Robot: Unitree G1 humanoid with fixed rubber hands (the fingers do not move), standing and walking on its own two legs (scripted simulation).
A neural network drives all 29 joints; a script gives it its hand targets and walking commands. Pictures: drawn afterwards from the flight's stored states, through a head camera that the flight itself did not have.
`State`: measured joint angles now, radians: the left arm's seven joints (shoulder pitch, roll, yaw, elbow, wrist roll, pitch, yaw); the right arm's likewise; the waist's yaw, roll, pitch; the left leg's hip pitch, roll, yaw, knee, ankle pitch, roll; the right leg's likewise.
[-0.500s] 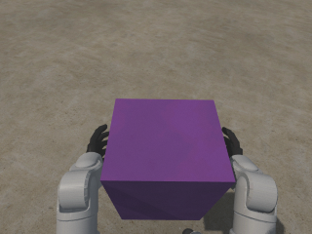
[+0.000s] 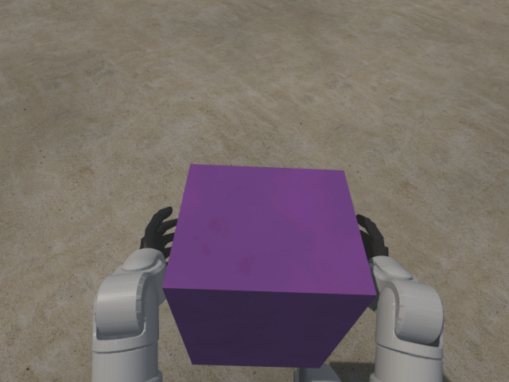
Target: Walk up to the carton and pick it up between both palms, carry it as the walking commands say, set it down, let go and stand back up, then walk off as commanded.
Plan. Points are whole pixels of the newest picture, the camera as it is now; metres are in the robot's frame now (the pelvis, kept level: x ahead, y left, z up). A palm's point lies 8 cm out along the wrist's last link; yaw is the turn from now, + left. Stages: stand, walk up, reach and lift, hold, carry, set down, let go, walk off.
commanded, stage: carry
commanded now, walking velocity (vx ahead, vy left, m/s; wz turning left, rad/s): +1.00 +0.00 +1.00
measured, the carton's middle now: (261, 276) +0.27 -0.02 +0.01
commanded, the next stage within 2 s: none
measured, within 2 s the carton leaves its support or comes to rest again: neither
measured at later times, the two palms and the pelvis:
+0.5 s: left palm (19, 121) +0.58 +0.43 +0.06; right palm (157, 67) +0.78 +0.20 +0.06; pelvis +0.48 +0.14 -0.03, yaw +34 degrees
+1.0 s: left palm out of the picture +0.79 +0.77 +0.08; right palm (8, 6) +1.08 +0.66 +0.07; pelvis +0.84 +0.46 +0.01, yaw +68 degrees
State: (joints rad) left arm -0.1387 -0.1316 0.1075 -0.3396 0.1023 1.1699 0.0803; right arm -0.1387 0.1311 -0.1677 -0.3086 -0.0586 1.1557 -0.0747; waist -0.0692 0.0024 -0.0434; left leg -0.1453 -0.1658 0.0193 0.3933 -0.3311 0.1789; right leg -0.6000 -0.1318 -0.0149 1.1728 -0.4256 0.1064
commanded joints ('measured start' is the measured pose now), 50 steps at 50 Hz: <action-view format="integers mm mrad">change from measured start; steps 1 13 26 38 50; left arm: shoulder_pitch -358 -364 -438 -347 -364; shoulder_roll -940 -908 -807 -903 -884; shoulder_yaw -717 -778 -772 -715 -748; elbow -67 -191 -102 -136 -183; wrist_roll -297 -330 -426 -310 -381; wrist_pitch -48 -70 24 -49 -33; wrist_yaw -199 -183 -293 -196 -234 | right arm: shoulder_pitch -514 -463 -386 -422 -323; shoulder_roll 870 786 794 839 811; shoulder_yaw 804 769 733 800 770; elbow -149 -210 -124 -161 -168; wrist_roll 464 403 346 412 327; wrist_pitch -6 -14 -9 0 -3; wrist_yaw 289 282 235 291 258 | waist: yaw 64 114 44 69 111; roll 9 -114 233 161 -114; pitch -186 -514 -416 -192 -120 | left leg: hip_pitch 294 -696 637 52 -613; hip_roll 278 177 463 168 233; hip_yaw -337 -157 -783 -180 21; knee -111 1245 -79 -66 444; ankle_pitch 925 -88 311 1113 -138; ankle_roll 66 -131 203 -14 -150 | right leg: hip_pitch -121 1218 -241 357 773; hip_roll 29 -376 37 136 -335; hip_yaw -19 375 -31 -175 -15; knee -425 -785 395 -709 -912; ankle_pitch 179 778 -215 339 747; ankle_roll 16 -307 33 6 -113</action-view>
